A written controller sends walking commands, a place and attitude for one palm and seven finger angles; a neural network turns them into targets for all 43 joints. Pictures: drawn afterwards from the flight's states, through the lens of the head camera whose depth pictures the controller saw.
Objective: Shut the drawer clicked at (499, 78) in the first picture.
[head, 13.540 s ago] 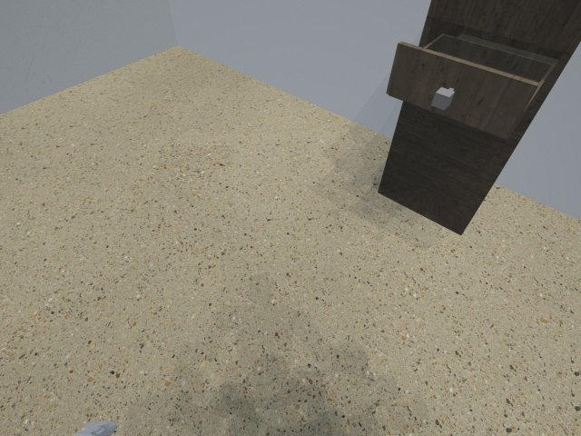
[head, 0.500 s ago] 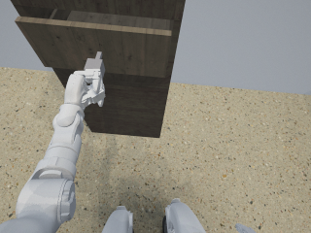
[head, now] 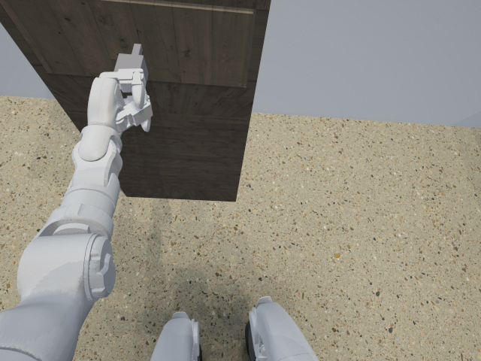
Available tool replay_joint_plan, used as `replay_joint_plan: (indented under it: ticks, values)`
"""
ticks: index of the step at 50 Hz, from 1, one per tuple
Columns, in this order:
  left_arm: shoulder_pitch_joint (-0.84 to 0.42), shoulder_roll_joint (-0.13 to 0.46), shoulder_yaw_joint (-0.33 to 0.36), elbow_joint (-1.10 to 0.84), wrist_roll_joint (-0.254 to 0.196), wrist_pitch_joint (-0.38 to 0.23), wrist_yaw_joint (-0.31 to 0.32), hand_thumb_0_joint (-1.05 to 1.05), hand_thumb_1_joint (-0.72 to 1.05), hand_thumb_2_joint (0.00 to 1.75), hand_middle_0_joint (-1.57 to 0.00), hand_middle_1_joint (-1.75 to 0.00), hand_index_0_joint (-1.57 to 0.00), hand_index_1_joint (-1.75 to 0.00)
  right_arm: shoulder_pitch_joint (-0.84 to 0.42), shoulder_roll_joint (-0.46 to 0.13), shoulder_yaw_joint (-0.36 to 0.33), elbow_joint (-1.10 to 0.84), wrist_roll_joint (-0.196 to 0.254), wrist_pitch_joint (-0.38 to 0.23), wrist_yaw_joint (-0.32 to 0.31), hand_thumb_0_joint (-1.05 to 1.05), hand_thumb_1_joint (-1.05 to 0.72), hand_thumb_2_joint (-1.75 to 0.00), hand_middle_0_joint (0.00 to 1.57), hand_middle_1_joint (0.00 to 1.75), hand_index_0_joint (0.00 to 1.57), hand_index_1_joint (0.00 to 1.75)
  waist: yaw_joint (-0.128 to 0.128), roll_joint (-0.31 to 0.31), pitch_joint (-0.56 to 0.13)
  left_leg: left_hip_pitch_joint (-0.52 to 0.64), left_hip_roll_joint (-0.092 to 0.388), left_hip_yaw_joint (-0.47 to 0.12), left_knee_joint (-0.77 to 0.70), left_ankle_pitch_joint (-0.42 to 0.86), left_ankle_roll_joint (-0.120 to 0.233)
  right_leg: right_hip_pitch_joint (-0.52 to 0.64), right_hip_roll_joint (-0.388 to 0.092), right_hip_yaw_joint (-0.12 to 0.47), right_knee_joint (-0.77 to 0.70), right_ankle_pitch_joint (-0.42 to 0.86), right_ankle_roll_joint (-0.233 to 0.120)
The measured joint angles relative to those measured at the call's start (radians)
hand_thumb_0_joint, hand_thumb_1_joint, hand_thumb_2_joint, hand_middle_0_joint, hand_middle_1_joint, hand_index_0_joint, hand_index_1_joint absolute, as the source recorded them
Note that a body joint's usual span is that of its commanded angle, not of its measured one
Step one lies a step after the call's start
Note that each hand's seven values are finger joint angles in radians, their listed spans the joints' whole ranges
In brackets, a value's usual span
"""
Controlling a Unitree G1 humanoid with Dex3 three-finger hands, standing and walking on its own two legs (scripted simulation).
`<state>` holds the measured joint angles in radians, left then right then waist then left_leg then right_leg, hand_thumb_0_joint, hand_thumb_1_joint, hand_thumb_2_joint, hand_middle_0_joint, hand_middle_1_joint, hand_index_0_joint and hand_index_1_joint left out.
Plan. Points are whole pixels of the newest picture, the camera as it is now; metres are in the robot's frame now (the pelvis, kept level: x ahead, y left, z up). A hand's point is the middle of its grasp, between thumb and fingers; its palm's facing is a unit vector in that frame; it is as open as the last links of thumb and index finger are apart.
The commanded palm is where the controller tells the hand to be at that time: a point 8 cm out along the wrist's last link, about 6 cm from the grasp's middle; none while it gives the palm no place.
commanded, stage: push the drawer shut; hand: left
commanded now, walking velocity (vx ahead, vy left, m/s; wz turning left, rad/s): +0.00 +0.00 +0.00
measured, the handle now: (134, 63) +0.60 +0.13 +0.06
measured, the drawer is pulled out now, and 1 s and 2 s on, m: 0.00 0.00 0.00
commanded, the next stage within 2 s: pull the fist back off the drawer in 0.60 s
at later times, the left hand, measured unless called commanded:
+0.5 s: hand (146, 102) +0.52 +0.11 +0.06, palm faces -0.13 -0.99 -0.06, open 3.1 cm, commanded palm +0.57 +0.13 +0.06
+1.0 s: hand (142, 102) +0.52 +0.11 +0.06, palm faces -0.14 -0.99 -0.06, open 3.1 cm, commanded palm +0.54 +0.14 +0.06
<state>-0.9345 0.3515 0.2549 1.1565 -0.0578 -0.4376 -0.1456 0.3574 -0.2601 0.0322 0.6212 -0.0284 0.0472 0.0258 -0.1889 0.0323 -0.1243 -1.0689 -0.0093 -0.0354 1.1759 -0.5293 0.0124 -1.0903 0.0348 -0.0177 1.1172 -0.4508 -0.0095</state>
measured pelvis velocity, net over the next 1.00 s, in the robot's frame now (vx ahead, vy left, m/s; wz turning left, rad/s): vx -0.03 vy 0.01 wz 0.01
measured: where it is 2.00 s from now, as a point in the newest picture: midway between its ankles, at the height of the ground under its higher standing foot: outside the picture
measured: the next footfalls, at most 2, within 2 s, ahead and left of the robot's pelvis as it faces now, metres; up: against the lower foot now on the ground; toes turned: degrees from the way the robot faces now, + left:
none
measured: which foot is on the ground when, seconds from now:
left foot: down 0.00-1.00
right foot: down 0.00-1.00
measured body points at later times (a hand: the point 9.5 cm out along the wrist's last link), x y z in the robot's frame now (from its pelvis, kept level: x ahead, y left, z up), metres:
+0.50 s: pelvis -0.02 +0.00 -0.01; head +0.13 +0.03 +0.41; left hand +0.52 +0.16 +0.06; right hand -0.02 -0.26 -0.12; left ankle +0.01 +0.11 -0.64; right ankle +0.04 -0.12 -0.64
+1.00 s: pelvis -0.03 +0.01 -0.02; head +0.13 +0.04 +0.40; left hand +0.53 +0.17 +0.06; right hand -0.04 -0.25 -0.12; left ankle +0.01 +0.11 -0.64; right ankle +0.04 -0.12 -0.64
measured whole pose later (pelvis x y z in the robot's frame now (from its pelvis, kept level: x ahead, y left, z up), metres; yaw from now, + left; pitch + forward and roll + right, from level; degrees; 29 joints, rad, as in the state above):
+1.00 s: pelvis -0.03 +0.01 -0.02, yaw +1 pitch +27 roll -4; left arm -1.17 0.45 0.20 1.32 -0.02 -0.40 -0.12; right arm 0.39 -0.27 0.08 0.66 -0.05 -0.03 0.01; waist -0.25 0.04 -0.12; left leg -1.23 -0.03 -0.06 1.25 -0.49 0.03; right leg -1.21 0.02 -0.05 1.15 -0.41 0.01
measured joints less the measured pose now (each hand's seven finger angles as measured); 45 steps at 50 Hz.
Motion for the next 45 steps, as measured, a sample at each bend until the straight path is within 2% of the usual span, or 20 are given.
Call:
replay_joint_plan:
  ticks: [13, 25, 35, 45]
  values:
    - [-0.091, 0.031, -0.020, 0.074, 0.018, 0.004, 0.010, 0.00, 0.77, 1.00, -1.40, -1.60, -1.40, -1.60, 0.008, -0.002, 0.010, 0.018, -0.012, 0.000, -0.002, 0.01, -0.90, -0.90, 0.20, 0.30, 0.20, 0.30, -0.014, 0.004, 0.005, -0.055, -0.006, -0.027, 0.029, 0.006, -0.003, -0.039, -0.005, -0.027, 0.014, 0.005, -0.002]
    - [-0.167, 0.074, -0.057, 0.130, 0.017, 0.025, 0.027, 0.02, 0.74, 1.04, -1.40, -1.60, -1.40, -1.60, 0.001, -0.012, 0.028, 0.032, -0.013, -0.046, -0.019, 0.01, -0.90, -0.90, 0.20, 0.30, 0.20, 0.30, -0.046, 0.003, 0.009, -0.104, -0.010, -0.041, 0.048, 0.028, -0.002, -0.075, -0.009, -0.041, 0.017, 0.029, 0.000]
    - [-0.204, 0.099, -0.062, 0.161, 0.018, 0.039, 0.028, 0.05, 0.72, 1.05, -1.40, -1.60, -1.40, -1.60, 0.010, -0.017, 0.044, 0.043, -0.011, -0.085, -0.028, 0.01, -0.90, -0.90, 0.20, 0.30, 0.20, 0.30, -0.064, 0.005, 0.008, -0.127, -0.011, -0.033, 0.053, 0.040, 0.007, -0.097, -0.010, -0.033, 0.015, 0.046, 0.009]
    - [-0.226, 0.103, -0.057, 0.169, 0.030, 0.040, 0.023, 0.03, 0.69, 1.04, -1.40, -1.60, -1.41, -1.60, 0.027, -0.015, 0.048, 0.039, -0.016, -0.091, -0.023, 0.01, -0.90, -0.90, 0.20, 0.30, 0.20, 0.30, -0.066, 0.005, 0.010, -0.148, -0.017, -0.027, 0.067, 0.040, 0.015, -0.116, -0.015, -0.027, 0.027, 0.047, 0.017]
